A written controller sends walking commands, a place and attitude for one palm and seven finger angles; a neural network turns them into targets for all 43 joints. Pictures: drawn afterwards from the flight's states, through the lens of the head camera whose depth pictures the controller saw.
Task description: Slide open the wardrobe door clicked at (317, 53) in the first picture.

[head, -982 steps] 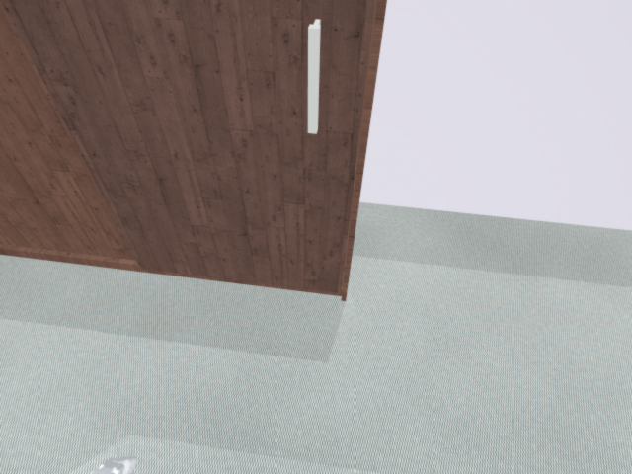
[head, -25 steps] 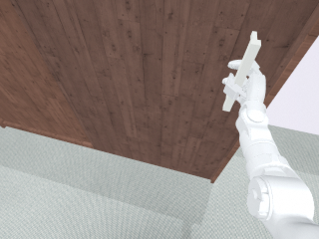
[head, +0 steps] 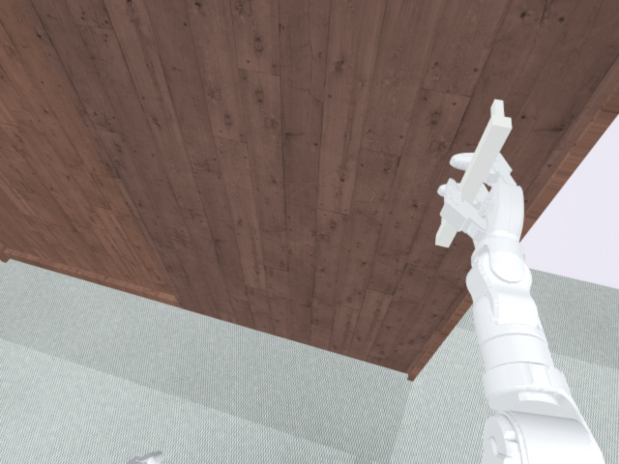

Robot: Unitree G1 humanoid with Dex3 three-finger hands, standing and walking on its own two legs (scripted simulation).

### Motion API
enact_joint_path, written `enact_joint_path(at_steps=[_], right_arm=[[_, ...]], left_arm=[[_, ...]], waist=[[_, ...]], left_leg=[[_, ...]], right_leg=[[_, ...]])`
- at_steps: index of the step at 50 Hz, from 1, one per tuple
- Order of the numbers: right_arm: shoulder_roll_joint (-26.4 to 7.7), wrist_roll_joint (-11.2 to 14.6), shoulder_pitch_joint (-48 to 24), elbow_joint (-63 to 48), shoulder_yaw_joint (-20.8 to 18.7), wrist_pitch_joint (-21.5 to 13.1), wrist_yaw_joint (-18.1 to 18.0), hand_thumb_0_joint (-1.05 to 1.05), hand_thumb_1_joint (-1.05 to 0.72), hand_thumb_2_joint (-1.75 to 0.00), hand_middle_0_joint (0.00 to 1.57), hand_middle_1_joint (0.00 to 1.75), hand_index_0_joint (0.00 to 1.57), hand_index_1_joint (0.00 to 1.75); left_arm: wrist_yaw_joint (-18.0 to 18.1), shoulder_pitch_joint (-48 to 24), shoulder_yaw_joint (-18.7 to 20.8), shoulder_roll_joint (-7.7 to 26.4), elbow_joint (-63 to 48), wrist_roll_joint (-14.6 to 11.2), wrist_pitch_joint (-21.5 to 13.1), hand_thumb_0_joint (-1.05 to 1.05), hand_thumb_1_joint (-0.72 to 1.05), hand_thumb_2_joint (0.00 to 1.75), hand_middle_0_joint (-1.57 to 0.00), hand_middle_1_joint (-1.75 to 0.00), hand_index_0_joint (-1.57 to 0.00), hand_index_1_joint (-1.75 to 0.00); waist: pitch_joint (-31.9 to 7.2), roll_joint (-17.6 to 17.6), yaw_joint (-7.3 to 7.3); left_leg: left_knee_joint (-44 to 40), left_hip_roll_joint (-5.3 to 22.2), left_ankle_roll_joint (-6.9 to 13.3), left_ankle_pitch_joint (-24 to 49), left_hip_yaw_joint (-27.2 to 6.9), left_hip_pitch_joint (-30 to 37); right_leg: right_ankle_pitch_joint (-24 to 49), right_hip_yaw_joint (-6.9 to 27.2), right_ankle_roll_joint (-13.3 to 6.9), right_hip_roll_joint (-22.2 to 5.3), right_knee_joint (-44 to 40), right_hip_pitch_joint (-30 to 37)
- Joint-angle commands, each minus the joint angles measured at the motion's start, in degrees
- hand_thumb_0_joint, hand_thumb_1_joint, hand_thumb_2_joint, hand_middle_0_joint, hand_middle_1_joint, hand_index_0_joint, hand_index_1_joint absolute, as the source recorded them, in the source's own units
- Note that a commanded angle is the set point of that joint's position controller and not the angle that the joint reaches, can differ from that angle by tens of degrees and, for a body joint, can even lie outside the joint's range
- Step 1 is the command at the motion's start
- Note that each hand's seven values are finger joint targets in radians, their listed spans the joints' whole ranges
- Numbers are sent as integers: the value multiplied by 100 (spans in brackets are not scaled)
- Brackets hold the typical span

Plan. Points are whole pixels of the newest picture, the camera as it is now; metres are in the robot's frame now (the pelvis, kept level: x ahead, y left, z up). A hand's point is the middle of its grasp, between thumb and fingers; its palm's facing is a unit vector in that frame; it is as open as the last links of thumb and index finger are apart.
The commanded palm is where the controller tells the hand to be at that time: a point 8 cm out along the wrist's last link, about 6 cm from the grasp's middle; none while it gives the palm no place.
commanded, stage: tug the door sideways, standing still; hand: right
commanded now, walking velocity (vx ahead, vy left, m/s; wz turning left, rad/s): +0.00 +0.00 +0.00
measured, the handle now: (467, 181) +0.49 -0.14 +0.12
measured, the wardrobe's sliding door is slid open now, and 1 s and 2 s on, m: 0.00 0.04 0.08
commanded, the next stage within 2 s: step sideways, sliding the door along in 0.78 s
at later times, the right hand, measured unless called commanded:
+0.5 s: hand (445, 203) +0.44 -0.10 +0.12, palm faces +0.18 +0.98 -0.02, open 5.6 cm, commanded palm +0.41 -0.10 +0.12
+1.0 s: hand (422, 199) +0.44 -0.08 +0.12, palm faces +0.04 +1.00 -0.08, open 5.9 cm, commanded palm +0.43 -0.11 +0.12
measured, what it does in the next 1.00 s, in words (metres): stands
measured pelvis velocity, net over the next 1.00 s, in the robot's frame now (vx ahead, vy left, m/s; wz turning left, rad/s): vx -0.03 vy -0.01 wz -0.05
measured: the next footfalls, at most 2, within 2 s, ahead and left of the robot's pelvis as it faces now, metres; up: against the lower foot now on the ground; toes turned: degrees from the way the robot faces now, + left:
right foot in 1.54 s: +0.05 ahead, -0.07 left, +0.00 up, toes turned -13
left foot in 1.90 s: +0.18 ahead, +0.35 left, +0.00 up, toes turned -5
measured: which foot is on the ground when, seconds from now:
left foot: down 0.00-1.00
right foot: down 0.00-1.00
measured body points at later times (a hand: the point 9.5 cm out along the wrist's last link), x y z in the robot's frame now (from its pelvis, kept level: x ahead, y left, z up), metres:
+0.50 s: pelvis -0.02 +0.00 -0.01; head +0.04 +0.00 +0.44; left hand +0.06 +0.23 -0.14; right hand +0.43 -0.16 +0.12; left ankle -0.05 +0.10 -0.73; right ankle -0.02 -0.12 -0.73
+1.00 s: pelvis -0.03 -0.01 -0.01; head +0.03 +0.00 +0.44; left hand +0.03 +0.24 -0.14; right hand +0.44 -0.13 +0.12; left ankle -0.05 +0.10 -0.73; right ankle -0.02 -0.12 -0.73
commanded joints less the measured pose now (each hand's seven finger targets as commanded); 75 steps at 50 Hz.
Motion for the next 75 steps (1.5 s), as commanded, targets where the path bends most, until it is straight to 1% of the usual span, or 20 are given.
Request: enact_joint_path(at_steps=[1,4,10,25,41,44,45,46,48,51,54,56,58,61,63,64,65,68,73,75], right_arm=[[-328,75,-2302,-1629,324,-238,-142,0,-90,-90,45,140,45,140],[-81,-1,-3252,-1458,603,-216,-339,0,-90,-90,45,140,45,140],[555,-205,-3634,-1186,1232,-368,-474,0,-90,-90,45,140,45,140],[1544,-151,-4865,-235,2093,-800,-549,0,-90,-90,45,140,45,140],[1762,-108,-5346,583,2129,-1076,-832,0,-90,-90,45,140,45,140],[1527,-140,-5870,494,1966,-1140,-941,0,-90,-90,45,140,45,140],[-1364,-517,-5701,541,446,-1041,-647,0,-90,-90,45,140,45,140],[-724,-405,-5855,368,1007,-1001,-424,0,-90,-90,45,140,45,140],[-188,-292,-5642,400,1351,-932,-174,0,-90,-90,45,140,45,140],[-280,-112,-5249,533,1257,-826,44,0,-90,-90,45,140,45,140],[-313,64,-5103,642,1234,-721,200,0,-90,-90,45,140,45,140],[-345,116,-5190,460,1245,-706,268,0,-90,-90,45,140,45,140],[-540,106,-5213,407,1129,-659,268,0,-90,-90,45,140,45,140],[-586,48,-4811,572,1044,-566,264,0,-90,-90,45,140,45,140],[-845,-57,-4588,628,861,-491,223,0,-90,-90,45,140,45,140],[-889,-102,-4529,756,748,-430,210,0,-90,-90,45,140,45,140],[-817,-166,-4576,731,797,-387,217,0,-90,-90,45,140,45,140],[-573,-233,-4628,261,979,-508,237,0,-90,-90,45,140,45,140],[-113,-210,-4509,-641,1324,-787,297,0,-90,-90,45,140,45,140],[153,-176,-4584,-1075,1622,-831,337,0,-90,-90,45,140,45,140]], left_arm=[[22,83,276,683,-514,-7,-226,0,90,90,-20,-30,-20,-30],[33,204,330,699,-277,43,-250,0,90,90,-20,-30,-20,-30],[-30,305,349,666,-56,132,-322,0,90,90,-20,-30,-20,-30],[-158,335,308,655,222,150,-617,0,90,90,-20,-30,-20,-30],[-238,507,269,681,424,218,-867,0,90,90,-20,-30,-20,-30],[-227,569,279,722,478,244,-873,0,90,90,-20,-30,-20,-30],[64,389,402,1035,446,-8,-618,0,90,90,-20,-30,-20,-30],[199,221,313,821,329,-80,-523,0,90,90,-20,-30,-20,-30],[321,-28,193,645,180,-142,-501,0,90,90,-20,-30,-20,-30],[483,-126,211,720,151,-162,-472,0,90,90,-20,-30,-20,-30],[609,-243,204,750,106,-109,-476,0,90,90,-20,-30,-20,-30],[619,-301,163,716,93,-72,-495,0,90,90,-20,-30,-20,-30],[650,-435,137,763,60,-59,-474,0,90,90,-20,-30,-20,-30],[672,-552,128,803,97,-72,-490,0,90,90,-20,-30,-20,-30],[686,-493,153,790,133,-133,-516,0,90,90,-20,-30,-20,-30],[668,-745,132,707,49,-140,-526,0,90,90,-20,-30,-20,-30],[657,-918,141,747,37,-130,-580,0,90,90,-20,-30,-20,-30],[670,-911,118,634,139,-4,-694,0,90,90,-20,-30,-20,-30],[760,-1085,130,524,-44,58,-693,0,90,90,-20,-30,-20,-30],[787,-909,164,583,-19,15,-708,0,90,90,-20,-30,-20,-30]], waist=[[-1862,25,-188],[-1888,196,90],[-2342,45,198],[-2119,59,453],[-1958,213,538],[-2094,208,623],[-2562,390,-70],[-2402,339,131],[-2161,-19,130],[-1927,-329,76],[-1508,-486,56],[-1263,-383,2],[-1101,-405,-73],[-942,-228,-193],[-1158,1123,-272],[-883,2058,-427],[-740,2083,-554],[-699,885,-505],[-814,1166,-612],[-1195,974,-354]], left_leg=[[-73,67,-191,4552,169,804],[-83,18,-187,4083,216,333],[98,28,-158,3842,288,-106],[121,-46,-92,2485,401,-920],[153,-63,-94,1955,430,-1188],[175,-48,-112,2031,400,-1162],[-93,353,-297,1989,15,-83],[-194,379,-308,2327,45,327],[-100,380,-297,2266,164,396],[365,260,-232,1754,232,184],[1101,120,-186,657,140,-380],[1100,156,-120,-209,6,-588],[856,214,-73,-249,16,-321],[-131,321,-14,952,60,963],[-1005,1044,299,2144,-731,2079],[-1276,1526,573,3356,-1585,2539],[-1094,1751,663,4325,-1877,2866],[-599,1625,792,5024,-905,3314],[-379,1195,338,5345,-286,3394],[623,870,-112,5260,79,2208]], right_leg=[[3340,214,-176,268,207,1411],[3364,369,-169,211,296,1654],[3837,576,-116,182,472,2101],[2593,860,-66,191,498,1966],[1855,834,-66,238,494,1572],[1899,822,-74,240,520,1581],[1697,647,-340,-100,304,1510],[1593,496,-385,-45,120,1408],[1666,498,-397,-168,24,1519],[2236,976,-562,-642,-43,2135],[2746,2108,-989,-1418,-400,2565],[3068,2456,-1124,-1729,-537,2807],[2929,2334,-1067,-1690,-520,2555],[2552,1451,-767,-1271,-112,1563],[1630,381,-263,-373,1139,669],[-245,223,-64,122,2094,-269],[-1098,403,-46,268,2749,-807],[-890,360,-13,122,2415,-908],[93,-232,42,132,663,-161],[1280,-180,-165,-81,-973,1773]])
